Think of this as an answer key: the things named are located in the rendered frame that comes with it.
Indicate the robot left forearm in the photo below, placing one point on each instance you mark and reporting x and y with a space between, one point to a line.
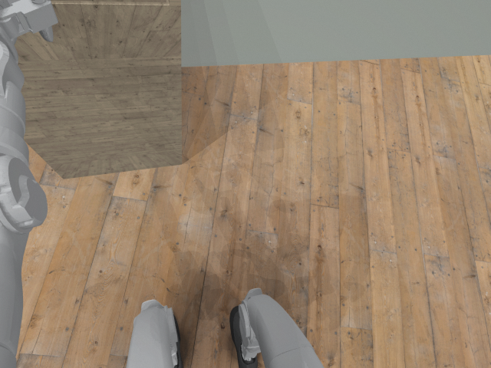
12 102

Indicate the left robot upper arm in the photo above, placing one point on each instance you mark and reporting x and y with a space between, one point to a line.
23 206

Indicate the robot thigh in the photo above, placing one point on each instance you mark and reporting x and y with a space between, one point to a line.
154 332
282 343

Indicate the right robot thigh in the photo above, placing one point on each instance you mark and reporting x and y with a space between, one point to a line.
282 343

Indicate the left robot hand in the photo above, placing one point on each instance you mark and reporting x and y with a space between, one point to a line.
18 17

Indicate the left robot thigh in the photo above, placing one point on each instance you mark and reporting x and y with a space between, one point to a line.
154 332

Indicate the cabinet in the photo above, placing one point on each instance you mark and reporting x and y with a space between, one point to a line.
105 96

